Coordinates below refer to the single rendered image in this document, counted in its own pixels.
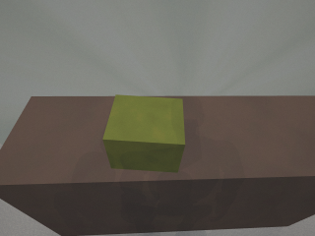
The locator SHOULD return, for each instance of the carton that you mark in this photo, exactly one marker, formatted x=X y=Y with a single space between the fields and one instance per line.
x=145 y=133

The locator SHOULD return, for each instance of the pedestal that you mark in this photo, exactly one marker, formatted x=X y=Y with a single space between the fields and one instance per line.
x=248 y=162

